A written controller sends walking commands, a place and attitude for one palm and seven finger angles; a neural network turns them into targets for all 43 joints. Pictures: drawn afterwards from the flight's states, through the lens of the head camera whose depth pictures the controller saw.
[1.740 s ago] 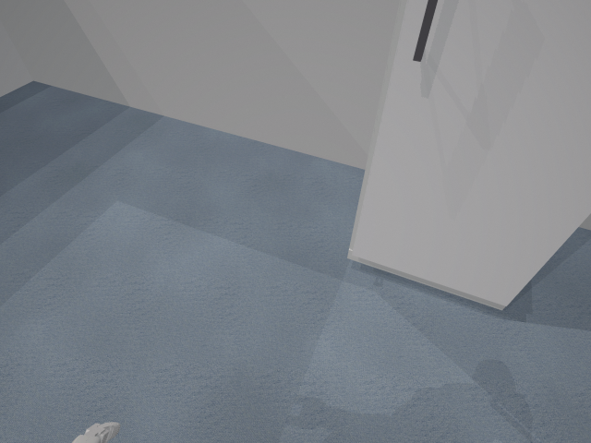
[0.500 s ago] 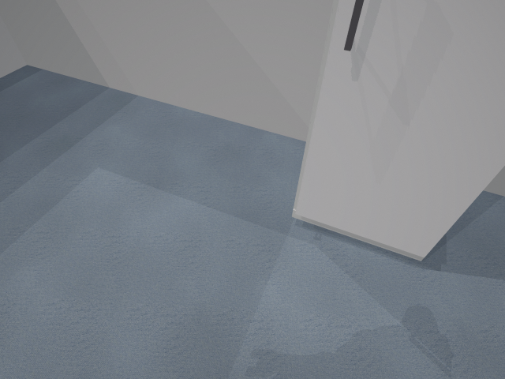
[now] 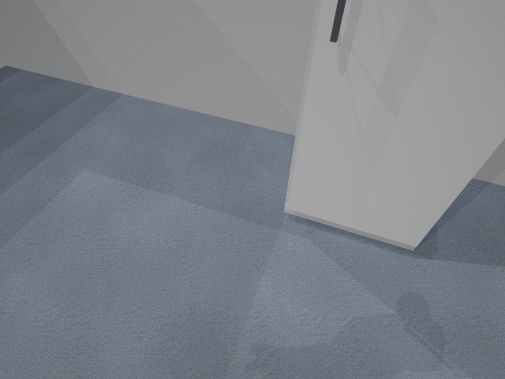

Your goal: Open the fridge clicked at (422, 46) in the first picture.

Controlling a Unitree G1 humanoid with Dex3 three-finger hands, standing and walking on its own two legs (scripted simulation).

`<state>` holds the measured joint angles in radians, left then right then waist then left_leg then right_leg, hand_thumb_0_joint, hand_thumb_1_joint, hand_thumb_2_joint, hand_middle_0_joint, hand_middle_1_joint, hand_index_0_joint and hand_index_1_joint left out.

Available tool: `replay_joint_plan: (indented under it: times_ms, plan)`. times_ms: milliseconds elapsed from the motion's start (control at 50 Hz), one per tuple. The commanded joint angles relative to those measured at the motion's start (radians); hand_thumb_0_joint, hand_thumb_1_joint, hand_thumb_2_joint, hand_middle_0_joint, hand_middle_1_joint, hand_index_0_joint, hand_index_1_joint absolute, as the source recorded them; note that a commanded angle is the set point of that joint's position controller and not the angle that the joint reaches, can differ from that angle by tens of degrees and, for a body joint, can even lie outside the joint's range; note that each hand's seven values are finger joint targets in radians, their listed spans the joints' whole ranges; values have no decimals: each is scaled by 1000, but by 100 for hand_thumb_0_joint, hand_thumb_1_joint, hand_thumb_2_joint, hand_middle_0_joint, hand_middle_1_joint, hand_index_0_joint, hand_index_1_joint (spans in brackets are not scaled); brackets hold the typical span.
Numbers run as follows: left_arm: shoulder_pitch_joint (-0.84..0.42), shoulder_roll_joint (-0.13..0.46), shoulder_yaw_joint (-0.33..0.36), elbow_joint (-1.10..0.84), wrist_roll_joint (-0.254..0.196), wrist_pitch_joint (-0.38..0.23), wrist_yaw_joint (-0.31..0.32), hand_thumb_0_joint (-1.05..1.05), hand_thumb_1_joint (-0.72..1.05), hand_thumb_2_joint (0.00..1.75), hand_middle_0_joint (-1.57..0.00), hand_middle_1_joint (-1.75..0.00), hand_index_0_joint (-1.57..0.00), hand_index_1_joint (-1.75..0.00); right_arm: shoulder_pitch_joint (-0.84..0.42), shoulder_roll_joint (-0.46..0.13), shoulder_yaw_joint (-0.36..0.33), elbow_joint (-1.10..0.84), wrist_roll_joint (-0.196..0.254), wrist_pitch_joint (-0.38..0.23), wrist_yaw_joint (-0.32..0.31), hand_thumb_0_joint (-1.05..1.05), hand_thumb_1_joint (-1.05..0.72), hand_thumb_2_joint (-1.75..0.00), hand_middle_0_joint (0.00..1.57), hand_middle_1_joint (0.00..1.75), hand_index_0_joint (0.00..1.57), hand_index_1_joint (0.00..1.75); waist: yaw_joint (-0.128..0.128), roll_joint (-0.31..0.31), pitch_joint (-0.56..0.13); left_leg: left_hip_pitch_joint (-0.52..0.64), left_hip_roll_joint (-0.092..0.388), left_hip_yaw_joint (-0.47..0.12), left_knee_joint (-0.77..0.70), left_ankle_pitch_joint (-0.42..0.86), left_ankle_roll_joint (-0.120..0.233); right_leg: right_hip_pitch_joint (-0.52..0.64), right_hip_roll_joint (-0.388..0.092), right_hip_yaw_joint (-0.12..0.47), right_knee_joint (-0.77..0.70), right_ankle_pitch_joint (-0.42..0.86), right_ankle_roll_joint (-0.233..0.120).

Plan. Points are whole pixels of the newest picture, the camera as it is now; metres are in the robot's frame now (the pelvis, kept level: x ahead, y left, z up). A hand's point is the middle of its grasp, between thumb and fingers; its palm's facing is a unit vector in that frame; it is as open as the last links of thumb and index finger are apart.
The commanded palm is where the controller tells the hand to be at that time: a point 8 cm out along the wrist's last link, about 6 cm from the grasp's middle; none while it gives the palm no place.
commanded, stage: walk to a spot facing it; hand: left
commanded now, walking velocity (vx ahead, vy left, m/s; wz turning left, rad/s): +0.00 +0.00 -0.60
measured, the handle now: out of the picture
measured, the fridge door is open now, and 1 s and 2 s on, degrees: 0 0 0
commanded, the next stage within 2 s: take the last steps up to it in 0.40 s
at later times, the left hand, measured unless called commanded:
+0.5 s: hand out of the picture +0.04 +0.15 -0.15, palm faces -0.15 -0.96 -0.23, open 7.4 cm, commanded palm none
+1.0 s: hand (176, 322) +0.25 +0.18 -0.18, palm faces -0.29 -0.95 -0.15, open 7.4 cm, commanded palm none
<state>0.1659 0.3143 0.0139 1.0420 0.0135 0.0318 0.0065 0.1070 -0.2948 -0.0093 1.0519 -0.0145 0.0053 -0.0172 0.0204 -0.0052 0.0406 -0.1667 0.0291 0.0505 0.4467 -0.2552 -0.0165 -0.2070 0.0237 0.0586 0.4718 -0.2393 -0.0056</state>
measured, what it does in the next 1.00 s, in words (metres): walks ahead, turning right: left foot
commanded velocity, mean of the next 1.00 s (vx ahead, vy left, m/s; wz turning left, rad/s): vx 0.22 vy -0.03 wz -0.26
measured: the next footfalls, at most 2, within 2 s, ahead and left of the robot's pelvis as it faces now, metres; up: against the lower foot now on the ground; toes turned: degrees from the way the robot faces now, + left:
left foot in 0.78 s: +0.18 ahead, +0.08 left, +0.00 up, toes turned -13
right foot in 1.34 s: +0.36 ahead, -0.21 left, +0.00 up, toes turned -29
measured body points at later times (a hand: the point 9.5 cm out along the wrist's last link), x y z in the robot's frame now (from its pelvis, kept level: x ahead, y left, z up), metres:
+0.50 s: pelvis +0.01 -0.04 +0.01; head +0.03 -0.06 +0.45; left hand +0.05 +0.20 -0.13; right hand +0.03 -0.31 -0.14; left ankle +0.04 +0.13 -0.66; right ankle -0.01 -0.10 -0.74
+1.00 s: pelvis +0.16 +0.01 +0.01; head +0.17 +0.05 +0.46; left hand +0.27 +0.23 -0.16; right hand +0.06 -0.20 -0.13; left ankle +0.15 +0.09 -0.74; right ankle +0.11 -0.14 -0.65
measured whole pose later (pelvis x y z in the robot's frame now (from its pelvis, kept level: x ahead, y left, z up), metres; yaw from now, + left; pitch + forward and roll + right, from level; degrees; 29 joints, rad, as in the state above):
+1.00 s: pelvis +0.16 +0.01 +0.01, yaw -20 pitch +0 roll -2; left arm 0.29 0.22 0.08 1.03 0.03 0.00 -0.02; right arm 0.40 -0.13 -0.02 1.07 -0.02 -0.07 -0.03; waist -0.01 -0.06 -0.02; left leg -0.10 0.02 0.14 0.37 -0.27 0.05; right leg -0.54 -0.03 0.01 1.13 -0.22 0.00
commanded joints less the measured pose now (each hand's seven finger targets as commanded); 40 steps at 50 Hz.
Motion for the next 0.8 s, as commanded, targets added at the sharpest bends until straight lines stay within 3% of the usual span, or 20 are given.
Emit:
replay_joint_plan:
  times_ms: [0,40,60,100,140,160,180,200,220,260,320,380,520,600,660,700,720,740,760,780]
  plan:
    - [5,119,37,-102,3,5,0,0,90,90,-20,-30,-20,-30,51,-158,-53,-83,0,4,-20,0,-90,-90,20,30,20,30,-30,60,-44,52,172,-78,-28,208,47,-118,-72,68,96,277,-14]
    - [16,94,41,-123,4,11,-7,0,90,90,-20,-30,-20,-30,41,-172,-66,-108,-1,4,-20,0,-90,-90,20,30,20,30,-23,138,-28,19,255,-130,-75,205,101,-166,-28,13,243,65,3]
    - [23,76,46,-135,5,17,-10,0,90,90,-20,-30,-20,-30,32,-172,-72,-118,-2,1,-18,0,-90,-90,20,30,20,30,-18,193,-23,6,308,-150,-104,251,143,-186,-15,-27,346,-148,15]
    - [42,59,56,-154,4,23,-14,0,90,90,-20,-30,-20,-30,2,-164,-76,-145,-5,-3,-17,0,-90,-90,20,30,20,30,-2,206,-18,-43,354,-138,-100,315,185,-169,-51,-28,435,-273,18]
    - [130,50,63,-146,7,16,-23,0,90,90,-20,-30,-20,-30,-47,-162,-80,-167,-10,-2,-15,0,-90,-90,20,30,20,30,48,160,-55,-95,319,-59,14,240,132,-48,-68,-48,293,-195,8]
    - [197,51,71,-128,11,8,-26,0,90,90,-20,-30,-20,-30,-54,-152,-82,-172,-8,4,-11,0,-90,-90,20,30,20,30,79,97,-73,-161,265,1,141,83,81,65,-56,-66,146,-78,8]
    - [251,127,85,-115,22,-9,-20,0,90,90,-20,-30,-20,-30,-40,-95,-73,-185,-1,17,-2,0,-90,-90,20,30,20,30,99,-191,-60,-294,115,106,429,-202,-6,110,-184,179,-111,-72,-30]
    - [248,212,94,-131,18,-19,-5,0,90,90,-20,-30,-20,-30,-40,-32,-58,-227,-4,17,3,0,-90,-90,20,30,20,30,80,-408,-9,-505,-10,44,675,-389,-45,69,-381,602,-275,-15,-114]
    - [237,186,97,-146,6,-16,7,0,90,90,-20,-30,-20,-30,-61,-78,-67,-232,-5,20,3,0,-90,-90,20,30,20,30,76,-256,13,-476,32,-85,710,-301,-27,17,-375,562,-312,-149,-154]
    - [138,135,93,-173,5,-25,6,0,90,90,-20,-30,-20,-30,-40,-82,-72,-206,-5,10,13,0,-90,-90,20,30,20,30,29,-161,39,-471,69,-83,717,-158,-26,-36,-299,516,-325,-366,-151]
    - [135,82,81,-166,1,-50,-1,0,90,90,-20,-30,-20,-30,13,-59,-74,-172,-13,2,19,0,-90,-90,20,30,20,30,-2,-58,-12,-433,67,-72,674,-34,-42,14,-226,371,-275,-187,-154]
    - [203,63,81,-136,2,-65,-3,0,90,90,-20,-30,-20,-30,38,-33,-71,-158,-16,-3,19,0,-90,-90,20,30,20,30,6,-67,-54,-457,56,-58,650,5,-49,101,-192,315,-250,-75,-149]
    - [284,15,69,-91,12,-78,8,0,90,90,-20,-30,-20,-30,5,-9,-58,-173,-12,-15,11,0,-90,-90,20,30,20,30,22,-107,-51,-499,56,-54,546,-20,-55,191,-209,318,-226,156,-185]
    - [294,21,69,-70,18,-79,11,0,90,90,-20,-30,-20,-30,-21,11,-54,-178,-7,-29,19,0,-90,-90,20,30,20,30,37,-122,-22,-426,49,-26,395,-69,-37,154,-219,329,-238,78,-208]
    - [244,34,70,-70,20,-76,13,0,90,90,-20,-30,-20,-30,27,24,-53,-165,1,-44,22,0,-90,-90,20,30,20,30,11,-131,10,-263,41,-22,226,-87,-13,45,-221,311,-218,12,-193]
    - [204,24,70,-71,11,-71,11,0,90,90,-20,-30,-20,-30,141,24,-51,-118,2,-57,15,0,-90,-90,20,30,20,30,-40,-93,9,-29,7,22,55,36,-8,-84,-148,239,-149,-39,-147]
    - [198,2,67,-72,6,-68,7,0,90,90,-20,-30,-20,-30,237,-3,-55,-82,3,-66,5,0,-90,-90,20,30,20,30,-74,-12,-15,124,24,-3,-13,27,-3,-167,-90,192,-32,-58,-121]
    - [225,-44,61,-71,0,-68,-2,0,90,90,-20,-30,-20,-30,345,-86,-75,-48,-6,-71,-2,0,-90,-90,20,30,20,30,-105,209,-70,274,196,-232,-109,-140,39,-305,1,106,218,-138,-83]
    - [242,-76,53,-89,1,-71,-4,0,90,90,-20,-30,-20,-30,408,-159,-89,-46,-15,-63,-2,0,-90,-90,20,30,20,30,-104,393,-46,252,420,-525,-266,-301,127,-444,65,-50,475,-341,-34]
    - [186,-41,61,-103,15,-69,-2,0,90,90,-20,-30,-20,-30,373,-135,-81,-62,-16,-49,-3,0,-90,-90,20,30,20,30,-97,233,37,116,459,-587,-324,-424,177,-459,2,-7,590,-307,-37]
